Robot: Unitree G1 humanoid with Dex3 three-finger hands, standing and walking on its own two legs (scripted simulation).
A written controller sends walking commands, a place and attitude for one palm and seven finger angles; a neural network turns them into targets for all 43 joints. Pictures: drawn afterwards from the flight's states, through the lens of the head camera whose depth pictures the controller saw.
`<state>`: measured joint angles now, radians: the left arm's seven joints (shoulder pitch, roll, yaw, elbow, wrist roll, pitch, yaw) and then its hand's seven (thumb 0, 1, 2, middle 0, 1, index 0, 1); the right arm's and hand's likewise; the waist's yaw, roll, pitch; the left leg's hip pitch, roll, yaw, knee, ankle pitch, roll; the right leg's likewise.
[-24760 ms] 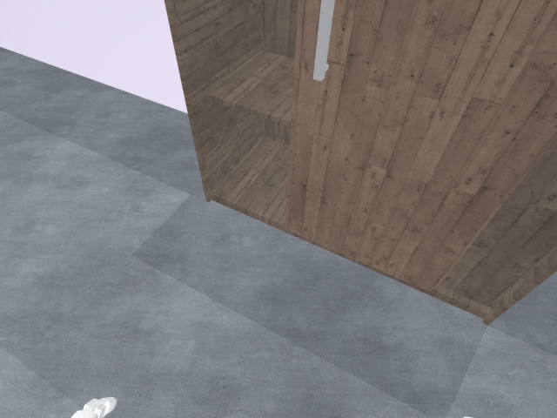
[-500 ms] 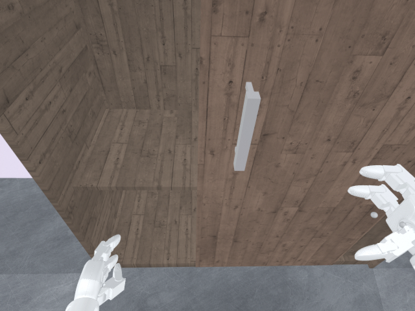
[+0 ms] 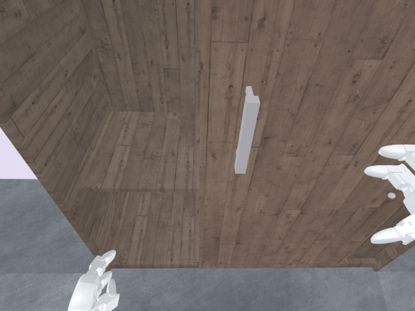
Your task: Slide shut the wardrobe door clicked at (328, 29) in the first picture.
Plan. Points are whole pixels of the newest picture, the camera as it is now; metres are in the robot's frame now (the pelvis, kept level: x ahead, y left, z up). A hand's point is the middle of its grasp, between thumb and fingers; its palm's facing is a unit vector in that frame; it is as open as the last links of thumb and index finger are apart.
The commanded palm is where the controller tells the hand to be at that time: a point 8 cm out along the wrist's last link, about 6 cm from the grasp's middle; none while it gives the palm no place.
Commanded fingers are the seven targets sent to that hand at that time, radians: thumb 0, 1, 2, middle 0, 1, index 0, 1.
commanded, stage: raise the hand with hooked fingers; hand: right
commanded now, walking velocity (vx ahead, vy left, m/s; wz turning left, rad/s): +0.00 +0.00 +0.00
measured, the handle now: (244, 132) +0.44 -0.06 +0.13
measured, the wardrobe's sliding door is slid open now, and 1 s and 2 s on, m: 0.41 0.41 0.41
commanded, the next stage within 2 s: move the hooked fingers beside the handle in 0.20 s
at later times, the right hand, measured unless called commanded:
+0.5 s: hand (374, 189) +0.29 -0.25 +0.16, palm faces +0.05 +1.00 -0.08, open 14.0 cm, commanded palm +0.26 -0.30 +0.16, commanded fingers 0.00 0.50 -0.30 0.30 1.20 0.30 1.20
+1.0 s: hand (341, 175) +0.31 -0.21 +0.15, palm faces +0.02 +1.00 -0.04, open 14.0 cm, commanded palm +0.29 -0.25 +0.15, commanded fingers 0.00 0.50 -0.30 0.30 1.20 0.30 1.20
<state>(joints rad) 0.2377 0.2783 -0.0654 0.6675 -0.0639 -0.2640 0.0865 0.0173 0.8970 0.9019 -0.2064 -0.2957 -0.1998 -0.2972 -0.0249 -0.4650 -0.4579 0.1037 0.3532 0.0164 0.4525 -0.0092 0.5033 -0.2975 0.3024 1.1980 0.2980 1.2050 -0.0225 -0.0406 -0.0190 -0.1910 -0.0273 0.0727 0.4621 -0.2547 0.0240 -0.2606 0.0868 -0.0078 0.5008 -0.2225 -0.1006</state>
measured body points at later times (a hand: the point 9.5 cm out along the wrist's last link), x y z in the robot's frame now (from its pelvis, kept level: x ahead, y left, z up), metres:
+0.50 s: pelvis +0.01 +0.03 +0.00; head +0.00 +0.04 +0.45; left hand +0.19 +0.26 -0.08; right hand +0.28 -0.31 +0.16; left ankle +0.00 +0.11 -0.74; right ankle +0.03 -0.05 -0.74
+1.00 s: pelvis +0.00 +0.03 +0.00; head +0.00 +0.05 +0.45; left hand +0.18 +0.28 -0.08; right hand +0.31 -0.26 +0.16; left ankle +0.00 +0.11 -0.74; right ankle +0.03 -0.05 -0.74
